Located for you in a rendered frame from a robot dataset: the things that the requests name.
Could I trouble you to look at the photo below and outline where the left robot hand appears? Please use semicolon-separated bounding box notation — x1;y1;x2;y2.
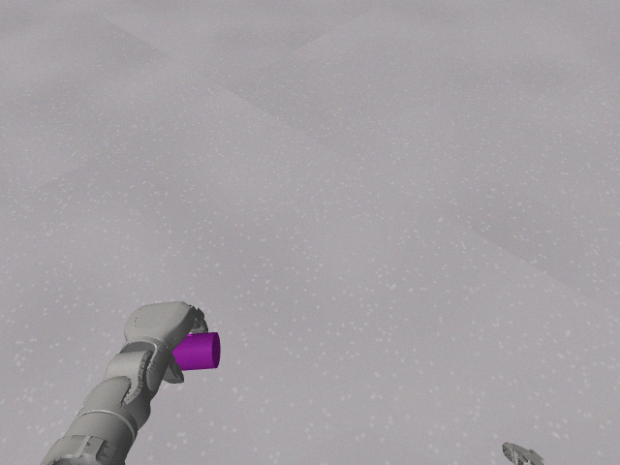
124;301;208;384

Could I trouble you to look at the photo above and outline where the left robot arm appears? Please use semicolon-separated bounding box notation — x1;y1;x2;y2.
40;336;171;465

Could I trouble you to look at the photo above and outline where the can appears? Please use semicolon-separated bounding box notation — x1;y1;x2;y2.
172;332;220;371

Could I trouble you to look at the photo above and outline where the right robot hand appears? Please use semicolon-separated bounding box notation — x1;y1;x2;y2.
503;443;544;465

